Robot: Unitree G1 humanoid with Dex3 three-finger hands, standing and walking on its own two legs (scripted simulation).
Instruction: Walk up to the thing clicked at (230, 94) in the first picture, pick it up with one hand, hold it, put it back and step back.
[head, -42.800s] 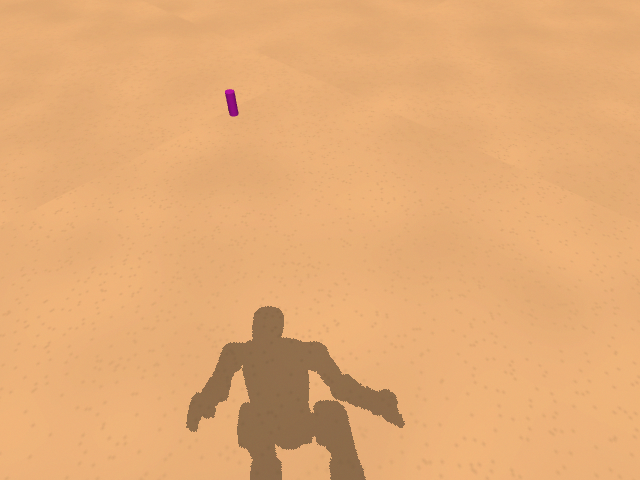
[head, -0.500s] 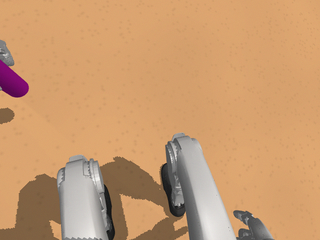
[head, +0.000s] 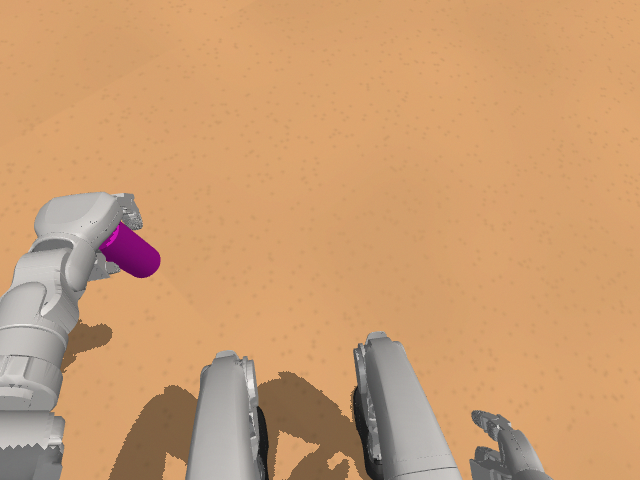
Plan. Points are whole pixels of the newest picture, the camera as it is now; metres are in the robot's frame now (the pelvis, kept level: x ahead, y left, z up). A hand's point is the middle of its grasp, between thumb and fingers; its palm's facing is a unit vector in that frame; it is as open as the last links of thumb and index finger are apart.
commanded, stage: lift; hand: left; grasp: from above
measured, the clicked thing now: (123, 248) +0.45 +0.25 -0.11
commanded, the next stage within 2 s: hold in 0.72 s
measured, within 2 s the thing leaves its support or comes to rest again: neither
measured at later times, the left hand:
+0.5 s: hand (71, 238) +0.38 +0.22 +0.08, palm faces -0.43 -0.07 -0.90, open 8.5 cm
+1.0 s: hand (33, 187) +0.39 +0.22 +0.14, palm faces -0.46 -0.06 -0.89, open 8.5 cm
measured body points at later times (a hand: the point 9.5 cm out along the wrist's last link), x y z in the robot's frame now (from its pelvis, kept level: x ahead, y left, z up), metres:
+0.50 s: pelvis +0.04 -0.02 +0.14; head +0.11 -0.03 +0.59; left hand +0.40 +0.23 +0.13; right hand +0.13 -0.29 +0.02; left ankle +0.08 +0.11 -0.52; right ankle +0.10 -0.16 -0.52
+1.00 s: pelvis +0.07 -0.01 +0.19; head +0.11 -0.03 +0.64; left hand +0.41 +0.22 +0.19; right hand +0.17 -0.28 +0.07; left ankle +0.08 +0.11 -0.52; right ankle +0.10 -0.16 -0.52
